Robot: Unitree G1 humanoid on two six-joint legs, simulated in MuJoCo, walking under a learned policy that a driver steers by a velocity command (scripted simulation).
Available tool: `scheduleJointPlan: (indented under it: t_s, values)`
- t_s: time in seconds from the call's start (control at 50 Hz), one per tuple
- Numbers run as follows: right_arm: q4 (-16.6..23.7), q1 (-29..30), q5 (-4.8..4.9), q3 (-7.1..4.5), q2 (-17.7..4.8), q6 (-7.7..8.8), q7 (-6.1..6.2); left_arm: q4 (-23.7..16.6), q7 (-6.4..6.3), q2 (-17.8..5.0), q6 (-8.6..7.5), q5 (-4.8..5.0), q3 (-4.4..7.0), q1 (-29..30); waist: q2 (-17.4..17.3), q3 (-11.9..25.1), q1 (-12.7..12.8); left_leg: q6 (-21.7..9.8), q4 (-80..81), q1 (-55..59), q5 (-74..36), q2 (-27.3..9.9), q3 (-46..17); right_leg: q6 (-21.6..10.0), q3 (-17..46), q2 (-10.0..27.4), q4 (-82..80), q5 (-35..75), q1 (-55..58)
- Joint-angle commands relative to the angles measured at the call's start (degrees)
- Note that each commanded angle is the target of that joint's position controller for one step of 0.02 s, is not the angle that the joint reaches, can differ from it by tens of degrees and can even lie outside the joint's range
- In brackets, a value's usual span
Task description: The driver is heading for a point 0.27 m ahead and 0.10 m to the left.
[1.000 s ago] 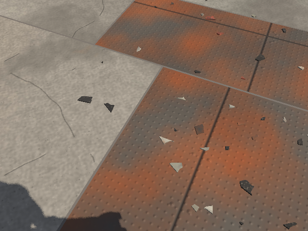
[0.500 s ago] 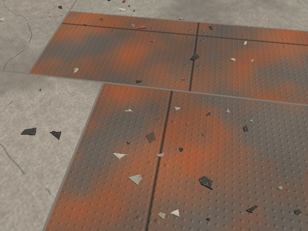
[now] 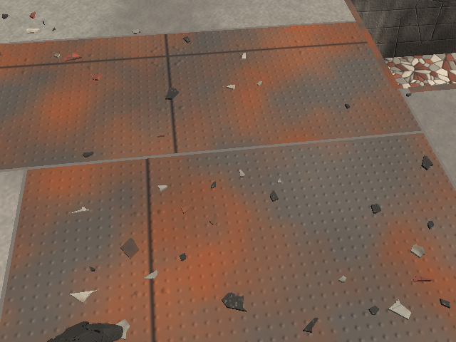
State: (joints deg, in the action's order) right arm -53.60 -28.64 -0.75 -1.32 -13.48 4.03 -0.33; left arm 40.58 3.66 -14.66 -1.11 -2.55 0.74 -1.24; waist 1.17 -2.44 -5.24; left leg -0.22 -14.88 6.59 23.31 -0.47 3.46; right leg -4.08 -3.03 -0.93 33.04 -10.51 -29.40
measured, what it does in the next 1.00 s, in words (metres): walks ahead: right foot, then left foot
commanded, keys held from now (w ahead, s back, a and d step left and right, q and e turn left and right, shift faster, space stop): w+q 0.10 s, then no key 0.90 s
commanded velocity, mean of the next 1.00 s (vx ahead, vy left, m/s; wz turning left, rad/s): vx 0.16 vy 0.00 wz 0.06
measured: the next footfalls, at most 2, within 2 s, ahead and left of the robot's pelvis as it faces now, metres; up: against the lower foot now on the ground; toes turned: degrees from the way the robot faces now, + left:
right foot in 0.02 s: +0.16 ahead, -0.09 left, +0.00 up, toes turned -2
left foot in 0.48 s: +0.34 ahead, +0.08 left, +0.00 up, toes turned +7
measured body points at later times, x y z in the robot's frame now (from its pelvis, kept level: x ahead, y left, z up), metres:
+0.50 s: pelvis +0.22 -0.01 +0.00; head +0.25 +0.01 +0.45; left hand +0.19 +0.23 -0.15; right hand +0.36 -0.23 -0.13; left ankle +0.30 +0.08 -0.73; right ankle +0.13 -0.09 -0.72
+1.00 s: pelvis +0.26 -0.02 +0.02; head +0.26 -0.03 +0.47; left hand +0.24 +0.20 -0.14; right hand +0.30 -0.26 -0.14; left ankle +0.30 +0.08 -0.73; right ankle +0.25 -0.13 -0.73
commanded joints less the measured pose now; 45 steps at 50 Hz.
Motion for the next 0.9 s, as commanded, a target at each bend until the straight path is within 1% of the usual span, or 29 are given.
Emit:
scheduleJointPlan:
  t_s: [0.02, 0.04, 0.06, 0.08, 0.1, 0.12, 0.14, 0.18, 0.22, 0.28, 0.34, 0.42, 0.44, 0.46, 0.48, 0.5, 0.52, 0.54, 0.56, 0.6, 0.64, 0.7, 0.74, 0.76, 0.78, 0.8, 0.82, 0.86, 0.9]
  values:
    - [2.0, 1.5, 0.83, -1.81, -10.6, 0.43, 0.34, 2.5, -2.28, -8.8, -2.21, -0.82, 2.98, -18.6, -5.9, 10.2, 13.3, -6.1, -25.4, -15.4, -52.8, -9.5, -3.4, -4.4, 2.0, 0.7, -6.0, 1.1, 33.0]
    - [5.7, 0.0, 2.07, -0.08, -4.2, 0.65, -0.43, 3.2, -3.47, -15.1, -2.34, -2.24, 4.57, -26.2, 6.0, 20.2, 14.1, -3.8, -46.0, -33.4, -21.7, -3.4, -0.4, -8.8, 25.6, 20.3, -8.4, -10.1, 51.4]
    - [4.9, -1.6, 1.58, -1.21, -6.6, 0.12, 0.28, 3.4, -3.56, -15.4, -1.84, -0.46, 4.71, -25.8, 8.2, 23.9, 12.8, -4.2, -57.3, -39.2, 5.3, 2.5, -5.1, -11.2, 42.4, 27.8, -15.2, -7.8, 49.0]
    - [5.2, 2.5, 0.88, -2.3, -9.4, -0.36, 0.46, 3.5, -3.55, -12.3, -1.71, 0.66, 4.02, -20.6, 3.3, 14.2, 10.8, -4.9, -59.0, -42.0, 0.9, -0.7, -8.4, -10.0, 33.5, 24.4, -15.7, -7.0, 40.9]
    - [5.3, 4.3, 0.9, -1.85, -7.5, -0.2, 0.03, 3.4, -3.44, -8.3, -2.13, 0.87, 2.97, -16.3, 2.6, 6.8, 8.8, -5.0, -56.2, -41.9, -2.9, -3.0, -7.7, -8.6, 25.1, 21.5, -18.1, -3.1, 33.0]
    - [4.5, 4.6, 0.77, -1.77, -6.0, -0.54, -0.14, 3.6, -3.43, -5.6, -2.71, 1.0, 2.2, -14.0, 2.5, 2.6, 7.1, -4.6, -53.1, -39.7, -4.6, -3.9, -7.1, -6.7, 18.9, 18.5, -19.9, 5.6, 27.2]
    - [3.9, 3.7, -0.25, -1.85, -5.4, -1.28, -0.33, 4.3, -3.64, -4.2, -3.25, 1.32, 1.67, -13.3, 3.8, 0.8, 5.3, -3.8, -51.1, -37.1, -4.9, -4.2, -6.8, -5.7, 14.0, 16.2, -20.2, 15.8, 23.2]
    - [2.5, 1.1, -0.85, -1.77, -3.4, -2.52, -0.7, 5.5, -3.55, -3.3, -4.46, 1.38, 1.25, -13.8, 3.2, 1.4, 3.3, -2.5, -50.2, -33.5, -5.0, -2.6, -6.0, -5.9, 7.8, 14.7, -19.3, 34.9, 20.8]
    - [2.5, 1.8, -0.92, -1.94, -2.6, -2.97, -0.87, 6.8, -3.54, -4.0, -5.17, 1.82, 1.31, -14.2, 3.7, 1.8, 2.0, -1.6, -47.8, -34.5, -7.8, -1.3, -5.2, -6.2, 3.7, 13.6, -19.2, 43.7, 21.1]
    - [4.1, 7.5, -1.15, -1.6, -2.0, -3.05, -0.94, 8.5, -3.86, -3.5, -4.81, 1.89, 0.84, -14.3, 5.1, 0.7, 2.3, -0.8, -38.6, -35.5, -14.0, -1.1, -3.3, -5.6, -0.9, 11.2, -19.4, 44.8, 20.4]
    - [5.2, 13.8, -1.02, -0.45, -0.5, -2.78, -0.79, 10.9, -4.26, -3.5, -4.26, 2.04, 0.54, -16.7, 5.1, 1.3, 4.5, -0.9, -26.9, -31.3, -19.5, -0.4, -0.2, -5.3, -2.3, 10.3, -18.3, 45.0, 21.5]
    - [4.6, 14.2, -1.24, -0.37, -2.0, -2.26, 0.3, 13.8, -4.78, -4.7, -3.26, 1.94, 0.84, -18.8, 4.2, 1.8, 4.7, -3.3, -20.4, -27.5, -17.3, 0.5, -0.2, -5.3, 0.7, 12.9, -12.6, 44.9, 25.7]
    - [3.8, 12.6, -1.36, -0.51, -2.4, -1.92, 0.6, 14.3, -4.95, -4.8, -2.98, 2.03, 0.9, -18.4, 3.5, 1.8, 3.9, -4.2, -17.0, -25.2, -17.5, 1.0, -0.3, -4.7, 1.2, 12.7, -9.7, 44.1, 26.2]
    - [2.4, 9.3, -1.64, -0.68, -2.8, -1.21, 0.93, 14.8, -5.07, -4.9, -2.76, 2.27, 0.94, -18.3, 1.5, 2.7, 2.0, -5.0, -10.4, -19.7, -23.6, 1.1, -0.8, -3.1, 0.7, 11.1, -4.5, 40.7, 25.6]
    - [1.2, 5.8, -1.94, -1.44, -6.3, -0.28, 1.33, 14.7, -5.15, -4.7, -2.91, 2.2, 0.86, -20.3, -2.9, 6.3, 1.7, -6.0, -9.9, -11.1, -45.6, -4.4, -5.8, -1.0, -0.4, 8.0, 2.2, 29.0, 22.2]
    - [0.5, 2.4, -1.9, -2.14, -9.8, -0.31, 1.55, 15.3, -5.22, -0.2, -2.75, 3.13, -0.25, -27.6, -11.6, 13.6, 3.6, -13.7, -14.5, 0.9, -73.7, -17.8, -17.2, 0.9, -2.3, 2.6, 14.3, -1.6, 14.4]
    - [0.0, 2.0, 0.15, -1.41, -7.1, -0.86, 1.44, 17.3, -5.23, -0.8, -1.0, 3.56, 0.11, -28.2, -11.5, 17.9, 2.3, -20.7, -12.2, -0.3, -74.2, -22.5, -23.9, 1.4, 1.7, -1.7, 21.0, -26.1, 12.6]
    - [0.6, 5.8, 0.96, -1.2, -6.8, -1.33, 1.43, 16.7, -5.19, -2.8, 0.15, 2.43, 0.77, -24.5, -8.7, 13.3, 3.2, -20.5, -8.3, -6.1, -58.6, -20.9, -22.6, 1.8, 4.3, -0.9, 24.2, -28.8, 10.6]
    - [1.2, 10.3, 0.53, -0.82, -5.7, -1.83, 1.69, 16.2, -5.05, -2.5, 0.71, 1.38, 0.93, -20.7, -6.8, 7.8, 4.1, -18.6, -4.6, -11.9, -45.9, -18.6, -21.0, 2.1, 4.8, -0.3, 24.8, -26.4, 9.1]
    - [1.6, 16.2, -0.16, 0.05, -3.4, -2.56, 2.45, 16.8, -5.03, -0.6, 1.78, 0.95, 0.63, -19.2, -6.1, 2.5, 6.9, -14.0, 0.2, -21.5, -32.4, -13.8, -15.1, 3.2, 5.1, 1.6, 18.4, -19.8, 12.6]
    - [0.9, 17.0, -0.77, 0.21, -3.1, -2.73, 2.49, 18.7, -5.39, 1.2, 2.47, 1.12, 0.1, -21.2, -6.9, 3.2, 7.4, -11.8, 0.4, -23.1, -28.1, -10.9, -11.7, 4.0, 3.3, 0.8, 12.0, -17.1, 16.2]
    - [-0.8, 16.0, -0.36, -0.16, -4.3, -2.95, 2.24, 20.1, -5.95, 1.3, 2.95, 1.66, 0.03, -21.0, -6.9, 4.8, 6.7, -10.9, 0.4, -23.1, -17.2, -10.4, -11.9, 4.2, 2.5, 0.7, 4.4, -11.8, 19.1]
    - [-1.1, 17.6, 0.25, -0.35, -4.7, -3.66, 2.08, 21.2, -6.0, 1.9, 2.9, 1.34, -0.21, -21.3, -6.5, 3.4, 7.5, -8.6, 0.6, -27.1, -3.8, -9.1, -11.8, 3.5, 1.4, 0.5, -3.7, -4.5, 23.3]
    - [-1.5, 17.0, 0.35, -0.34, -4.3, -3.97, 1.96, 21.1, -6.0, 1.2, 2.69, 0.86, -0.23, -20.5, -5.4, 1.5, 7.2, -6.3, 1.2, -29.7, 2.4, -8.4, -12.1, 3.0, 3.1, 1.6, -7.7, -2.3, 24.4]
    - [-1.8, 16.3, 0.33, -0.36, -3.8, -4.2, 1.77, 20.7, -6.04, 0.0, 2.22, 0.28, -0.21, -20.1, -3.8, -0.3, 6.5, -4.1, 0.6, -31.2, 5.0, -7.4, -12.0, 2.3, 7.0, 4.8, -11.3, -3.2, 23.9]
    - [-1.9, 15.1, 0.86, -0.43, -2.8, -4.59, 1.53, 20.5, -6.04, -1.9, 1.85, 0.8, 0.01, -18.3, 1.0, -3.3, 4.5, -2.7, -0.1, -28.8, 2.0, -4.0, -9.1, 1.2, 10.6, 6.7, -13.9, -10.4, 16.0]
    - [-2.7, 14.9, 0.75, -0.24, -2.0, -4.72, 1.37, 20.9, -5.93, -0.8, 1.35, 1.42, -0.26, -17.2, 3.6, -4.1, 4.1, -2.2, -2.8, -21.8, -4.5, -2.8, -7.5, 1.0, 12.0, 7.3, -17.0, -14.7, 9.8]
    - [-4.4, 12.8, 0.23, -0.11, -1.4, -4.39, 1.3, 21.1, -6.01, -0.3, 0.3, 1.86, -0.41, -15.8, 4.2, -2.3, 2.8, -2.3, -5.7, -14.5, -12.3, -3.0, -7.0, 1.8, 11.9, 7.3, -19.4, -12.6, 7.9]
    - [-5.5, 12.1, -0.09, -0.16, -1.9, -3.88, 1.36, 21.4, -6.21, -0.2, -0.21, 2.05, -0.36, -16.3, 2.3, -1.0, 3.1, -2.6, -5.4, -14.5, -14.4, -3.8, -7.5, 1.8, 10.6, 6.6, -18.4, -7.6, 11.3]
